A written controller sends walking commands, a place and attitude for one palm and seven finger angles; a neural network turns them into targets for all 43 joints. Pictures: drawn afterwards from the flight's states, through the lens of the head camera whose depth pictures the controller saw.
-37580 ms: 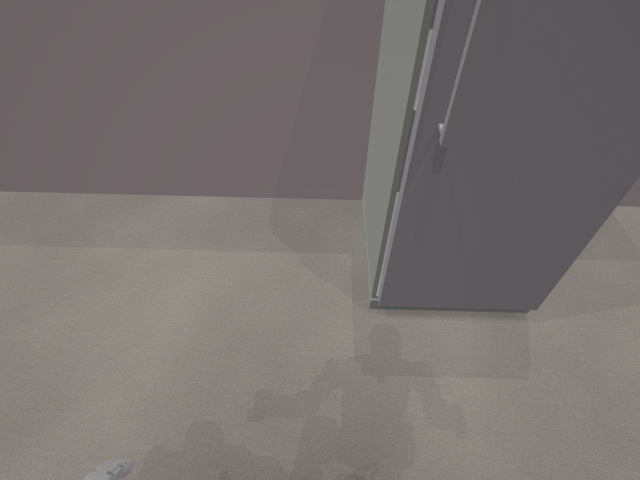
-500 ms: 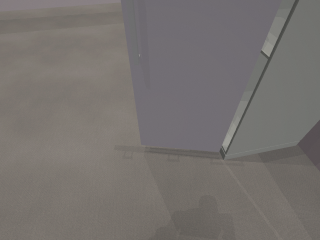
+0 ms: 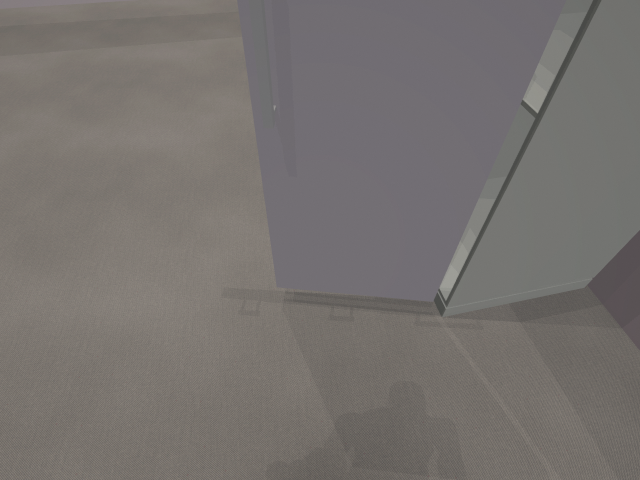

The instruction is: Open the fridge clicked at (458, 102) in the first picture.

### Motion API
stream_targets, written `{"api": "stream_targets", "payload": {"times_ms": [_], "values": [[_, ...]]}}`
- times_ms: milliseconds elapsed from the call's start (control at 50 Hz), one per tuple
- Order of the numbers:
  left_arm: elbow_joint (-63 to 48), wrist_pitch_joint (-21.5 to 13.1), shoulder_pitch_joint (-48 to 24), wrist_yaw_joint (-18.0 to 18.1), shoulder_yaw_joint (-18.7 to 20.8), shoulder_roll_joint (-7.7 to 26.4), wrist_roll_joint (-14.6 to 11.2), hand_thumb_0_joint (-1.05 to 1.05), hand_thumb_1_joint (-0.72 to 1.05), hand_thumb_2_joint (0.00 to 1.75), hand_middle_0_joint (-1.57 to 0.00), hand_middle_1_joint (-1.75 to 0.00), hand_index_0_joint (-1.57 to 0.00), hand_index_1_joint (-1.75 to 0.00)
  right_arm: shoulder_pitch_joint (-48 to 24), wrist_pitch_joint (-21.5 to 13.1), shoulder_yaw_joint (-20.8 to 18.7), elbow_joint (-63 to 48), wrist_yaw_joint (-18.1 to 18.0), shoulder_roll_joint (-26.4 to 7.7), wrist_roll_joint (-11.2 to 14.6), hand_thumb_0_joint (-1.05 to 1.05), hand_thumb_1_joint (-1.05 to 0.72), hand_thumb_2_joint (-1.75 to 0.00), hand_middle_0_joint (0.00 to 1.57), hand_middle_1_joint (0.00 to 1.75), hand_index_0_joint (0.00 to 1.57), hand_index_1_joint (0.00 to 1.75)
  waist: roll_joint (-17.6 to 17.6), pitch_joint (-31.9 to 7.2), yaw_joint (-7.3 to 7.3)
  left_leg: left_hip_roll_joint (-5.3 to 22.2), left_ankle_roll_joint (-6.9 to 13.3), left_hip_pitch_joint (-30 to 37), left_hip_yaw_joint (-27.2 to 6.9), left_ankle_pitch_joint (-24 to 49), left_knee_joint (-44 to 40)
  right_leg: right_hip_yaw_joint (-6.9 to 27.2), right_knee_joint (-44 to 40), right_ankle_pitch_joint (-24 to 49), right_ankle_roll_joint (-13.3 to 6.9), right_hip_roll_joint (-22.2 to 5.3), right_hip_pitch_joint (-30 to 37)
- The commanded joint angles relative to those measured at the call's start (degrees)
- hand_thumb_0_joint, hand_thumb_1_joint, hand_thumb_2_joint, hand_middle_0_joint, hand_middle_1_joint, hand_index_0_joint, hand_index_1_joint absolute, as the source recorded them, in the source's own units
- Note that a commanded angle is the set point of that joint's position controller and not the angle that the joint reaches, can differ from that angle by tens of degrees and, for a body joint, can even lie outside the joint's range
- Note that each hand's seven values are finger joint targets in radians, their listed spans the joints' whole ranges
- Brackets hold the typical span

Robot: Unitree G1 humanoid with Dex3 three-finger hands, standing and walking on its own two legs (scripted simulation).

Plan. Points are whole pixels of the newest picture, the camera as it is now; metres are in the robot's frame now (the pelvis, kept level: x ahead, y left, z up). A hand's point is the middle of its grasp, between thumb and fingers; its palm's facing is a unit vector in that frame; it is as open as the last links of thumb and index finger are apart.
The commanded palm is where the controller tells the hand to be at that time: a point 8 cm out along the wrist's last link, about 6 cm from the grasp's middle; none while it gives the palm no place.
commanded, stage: look to check the result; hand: left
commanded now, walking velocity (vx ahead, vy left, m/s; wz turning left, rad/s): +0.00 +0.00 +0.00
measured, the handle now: (261, 21) +0.78 +0.15 +0.21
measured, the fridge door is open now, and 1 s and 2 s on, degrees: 71 71 71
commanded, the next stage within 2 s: stand and wait in 0.34 s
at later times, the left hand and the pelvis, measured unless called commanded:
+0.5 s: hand out of the picture +0.05 +0.19 -0.17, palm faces +0.00 -0.97 -0.26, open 7.4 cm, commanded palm none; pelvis +0.02 -0.01 +0.00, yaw +0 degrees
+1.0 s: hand out of the picture +0.05 +0.18 -0.17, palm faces +0.00 -0.97 -0.26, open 7.4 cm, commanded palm none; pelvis +0.02 -0.02 +0.00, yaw +0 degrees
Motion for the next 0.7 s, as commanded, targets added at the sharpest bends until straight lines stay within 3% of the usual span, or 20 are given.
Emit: {"api": "stream_targets", "payload": {"times_ms": [0,200,520,680], "values": [[-1.8,-0.7,2.2,0.5,1.3,8.6,-0.2,0.0,0.9,0.9,-0.2,-0.3,-0.2,-0.3,0.8,-1.1,-1.7,-2.2,-0.7,-8.6,0.2,0.0,-0.9,-0.9,0.2,0.3,0.2,0.3,-0.7,-2.1,-0.2,8.0,-0.2,5.4,-8.9,7.4,-3.1,5.4,-4.3,6.5,-2.9,-5.5,-4.5],[-1.9,-1.0,1.6,0.7,1.3,9.5,-0.2,0.0,0.9,0.9,-0.2,-0.3,-0.2,-0.3,0.1,-1.2,-1.6,-2.0,-0.7,-9.1,0.3,0.0,-0.9,-0.9,0.2,0.3,0.2,0.3,-1.3,-3.9,-0.28,8.2,-0.2,6.9,-8.6,11.8,-2.1,5.1,-4.3,11.1,-2.9,-5.9,-2.7],[-1.9,-0.9,0.8,0.8,1.2,9.3,-0.3,0.0,0.9,0.9,-0.2,-0.3,-0.2,-0.3,-0.6,-1.1,-1.2,-1.6,-0.8,-8.9,0.1,0.0,-0.9,-0.9,0.2,0.3,0.2,0.3,-0.1,-2.0,-0.32,8.2,-0.7,6.8,-8.2,12.2,-2.3,5.1,-5.5,12.9,-2.9,-6.2,-2.1],[-1.9,-1.0,1.3,0.8,1.2,9.1,-0.4,0.0,0.9,0.9,-0.2,-0.3,-0.2,-0.3,0.0,-1.1,-1.2,-1.5,-0.9,-8.8,0.1,0.0,-0.9,-0.9,0.2,0.3,0.2,0.3,-0.6,-3.0,-0.25,8.1,-0.8,7.3,-7.8,13.4,-1.9,5.1,-5.3,15.7,-2.9,-6.3,-1.0]]}}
